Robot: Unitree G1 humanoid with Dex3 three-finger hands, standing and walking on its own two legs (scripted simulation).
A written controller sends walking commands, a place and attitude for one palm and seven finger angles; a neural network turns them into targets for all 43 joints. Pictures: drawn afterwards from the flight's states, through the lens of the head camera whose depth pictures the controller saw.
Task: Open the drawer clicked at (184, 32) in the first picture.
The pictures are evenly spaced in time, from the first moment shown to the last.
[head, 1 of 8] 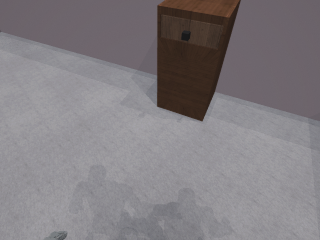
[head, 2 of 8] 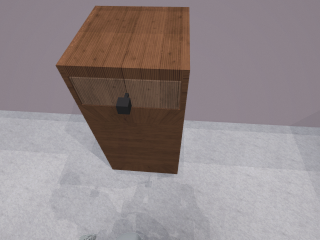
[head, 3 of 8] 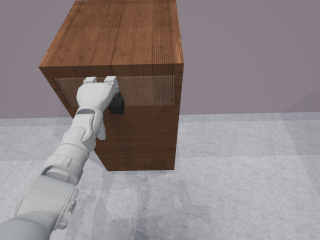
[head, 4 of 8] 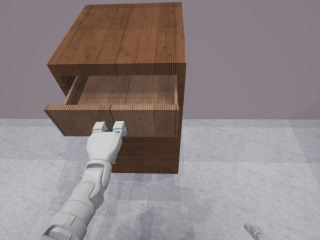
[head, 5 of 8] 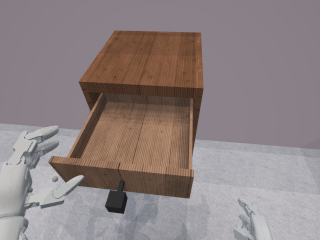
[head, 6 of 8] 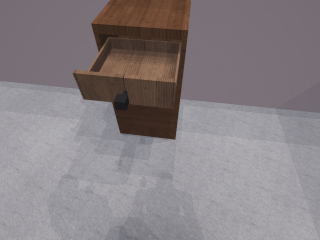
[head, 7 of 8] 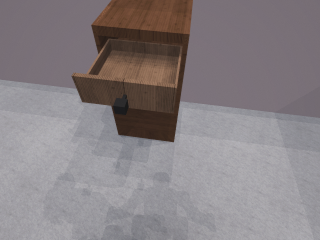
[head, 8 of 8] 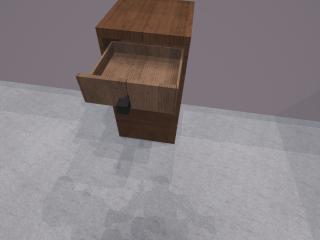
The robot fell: no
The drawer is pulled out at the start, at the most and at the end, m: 0.00 0.30 0.30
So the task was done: yes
